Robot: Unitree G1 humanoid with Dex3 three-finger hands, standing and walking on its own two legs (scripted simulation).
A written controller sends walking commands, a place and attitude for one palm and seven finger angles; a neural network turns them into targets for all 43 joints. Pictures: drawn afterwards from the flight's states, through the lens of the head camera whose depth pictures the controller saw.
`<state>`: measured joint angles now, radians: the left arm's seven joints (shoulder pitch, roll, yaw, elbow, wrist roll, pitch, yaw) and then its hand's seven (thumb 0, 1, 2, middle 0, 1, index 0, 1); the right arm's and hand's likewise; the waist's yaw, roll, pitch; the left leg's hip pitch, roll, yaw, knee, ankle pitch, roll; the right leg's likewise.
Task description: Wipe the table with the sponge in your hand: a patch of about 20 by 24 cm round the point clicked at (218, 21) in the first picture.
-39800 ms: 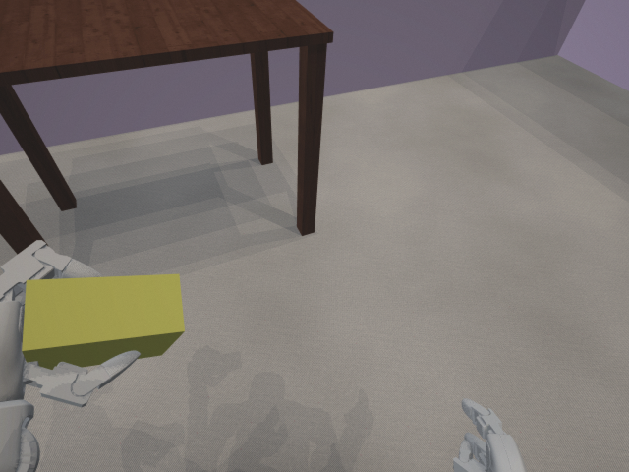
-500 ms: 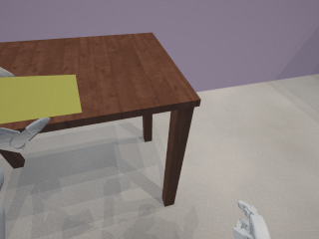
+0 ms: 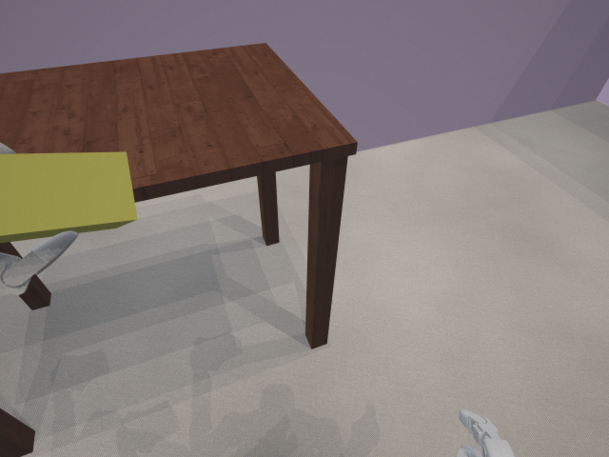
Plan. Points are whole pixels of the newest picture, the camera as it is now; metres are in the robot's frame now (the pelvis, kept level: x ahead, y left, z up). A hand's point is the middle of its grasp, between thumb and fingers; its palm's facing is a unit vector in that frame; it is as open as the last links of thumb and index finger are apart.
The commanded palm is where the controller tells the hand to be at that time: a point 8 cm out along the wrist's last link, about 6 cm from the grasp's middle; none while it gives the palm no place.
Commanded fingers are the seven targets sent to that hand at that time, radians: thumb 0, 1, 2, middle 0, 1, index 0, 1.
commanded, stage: stop stepping back and stand still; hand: left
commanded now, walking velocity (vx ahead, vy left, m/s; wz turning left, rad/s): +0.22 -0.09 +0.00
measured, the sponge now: (71, 199) +0.26 +0.22 +0.27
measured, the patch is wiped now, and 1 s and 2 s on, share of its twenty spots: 0.95 0.95 0.95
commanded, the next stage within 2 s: stand and wait in 0.38 s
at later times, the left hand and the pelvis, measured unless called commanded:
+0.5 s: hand (34, 208) +0.23 +0.23 +0.29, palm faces +0.51 -0.81 -0.28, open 9.9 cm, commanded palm +0.16 +0.27 +0.30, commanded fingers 0.00 0.10 1.30 -1.20 -1.60 -1.20 -1.60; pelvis -0.01 -0.01 +0.00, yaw -2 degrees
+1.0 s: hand out of the picture +0.21 +0.27 +0.27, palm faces +0.49 -0.81 -0.31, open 9.9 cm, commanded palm +0.14 +0.31 +0.30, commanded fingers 0.00 0.10 1.30 -1.20 -1.60 -1.20 -1.60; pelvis -0.03 +0.04 +0.01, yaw -2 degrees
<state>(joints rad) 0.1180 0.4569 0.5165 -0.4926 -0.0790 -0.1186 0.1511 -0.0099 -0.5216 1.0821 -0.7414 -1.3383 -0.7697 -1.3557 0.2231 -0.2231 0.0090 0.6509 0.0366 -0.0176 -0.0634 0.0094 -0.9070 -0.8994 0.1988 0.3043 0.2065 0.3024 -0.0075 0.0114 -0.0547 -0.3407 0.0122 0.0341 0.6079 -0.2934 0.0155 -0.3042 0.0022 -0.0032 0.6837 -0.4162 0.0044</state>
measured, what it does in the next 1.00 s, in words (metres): steps on the spot: left foot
